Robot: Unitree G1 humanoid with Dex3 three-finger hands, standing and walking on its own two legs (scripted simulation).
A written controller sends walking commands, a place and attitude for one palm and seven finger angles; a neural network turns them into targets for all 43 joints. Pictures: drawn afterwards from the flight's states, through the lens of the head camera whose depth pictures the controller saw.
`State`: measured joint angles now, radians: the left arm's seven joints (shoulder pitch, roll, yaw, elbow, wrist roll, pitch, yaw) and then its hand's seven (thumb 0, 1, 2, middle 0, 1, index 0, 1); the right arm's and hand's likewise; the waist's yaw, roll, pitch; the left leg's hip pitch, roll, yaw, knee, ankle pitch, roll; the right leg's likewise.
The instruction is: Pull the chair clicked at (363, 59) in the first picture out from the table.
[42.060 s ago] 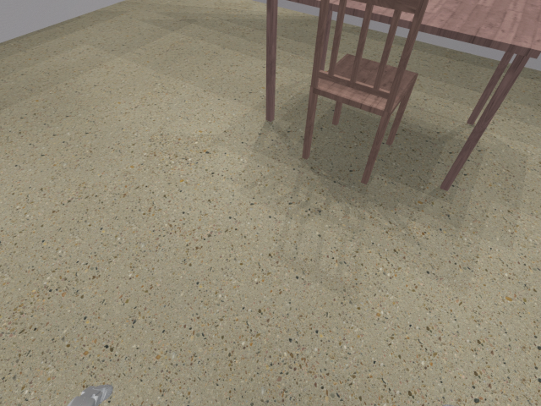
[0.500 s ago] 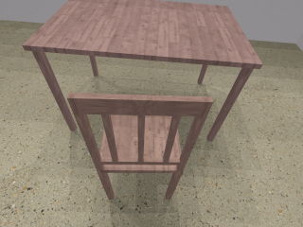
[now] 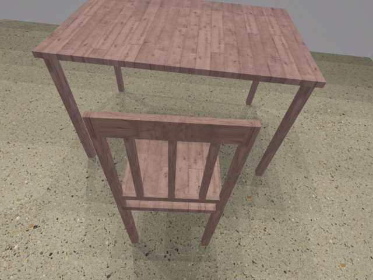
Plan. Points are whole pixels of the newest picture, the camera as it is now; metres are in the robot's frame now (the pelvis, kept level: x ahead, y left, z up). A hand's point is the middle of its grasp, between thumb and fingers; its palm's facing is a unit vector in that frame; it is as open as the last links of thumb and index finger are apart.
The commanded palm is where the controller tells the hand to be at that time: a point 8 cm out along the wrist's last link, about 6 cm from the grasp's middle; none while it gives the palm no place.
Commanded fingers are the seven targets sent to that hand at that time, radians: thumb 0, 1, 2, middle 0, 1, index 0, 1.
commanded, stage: shuffle to correct the standing spot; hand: left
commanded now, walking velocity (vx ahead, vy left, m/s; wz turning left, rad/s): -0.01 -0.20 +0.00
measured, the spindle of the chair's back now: (171, 171) +0.42 +0.06 -0.09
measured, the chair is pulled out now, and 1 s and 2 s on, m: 0.29 0.29 0.29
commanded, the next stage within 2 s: come to a stop and stand still in 0.72 s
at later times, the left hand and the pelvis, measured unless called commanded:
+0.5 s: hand out of the picture -0.01 +0.10 -0.20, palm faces +0.06 -0.99 -0.14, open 7.4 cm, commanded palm none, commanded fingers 0.00 0.90 0.90 -0.20 -0.30 -0.20 -0.30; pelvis +0.00 -0.07 -0.01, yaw +2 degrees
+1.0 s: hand out of the picture +0.03 +0.05 -0.18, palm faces -0.02 -0.97 -0.25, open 7.4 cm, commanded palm none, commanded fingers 0.00 0.90 0.90 -0.20 -0.30 -0.20 -0.30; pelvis -0.02 -0.15 -0.02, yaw +1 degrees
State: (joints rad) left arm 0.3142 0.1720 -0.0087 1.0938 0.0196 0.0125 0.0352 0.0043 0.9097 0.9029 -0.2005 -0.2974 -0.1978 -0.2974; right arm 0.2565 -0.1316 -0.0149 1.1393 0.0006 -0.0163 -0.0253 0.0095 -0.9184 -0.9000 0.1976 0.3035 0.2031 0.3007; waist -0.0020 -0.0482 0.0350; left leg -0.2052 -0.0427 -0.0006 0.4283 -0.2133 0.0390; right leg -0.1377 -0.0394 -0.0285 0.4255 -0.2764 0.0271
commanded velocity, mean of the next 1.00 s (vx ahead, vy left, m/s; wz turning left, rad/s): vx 0.00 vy -0.12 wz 0.00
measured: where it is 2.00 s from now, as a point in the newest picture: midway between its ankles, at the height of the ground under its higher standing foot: outside the picture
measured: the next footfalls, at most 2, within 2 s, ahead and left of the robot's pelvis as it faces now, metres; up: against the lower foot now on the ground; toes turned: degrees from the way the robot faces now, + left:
left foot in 0.54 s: +0.02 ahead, -0.05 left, +0.00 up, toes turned +3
right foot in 0.94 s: +0.01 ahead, -0.31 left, +0.00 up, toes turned -1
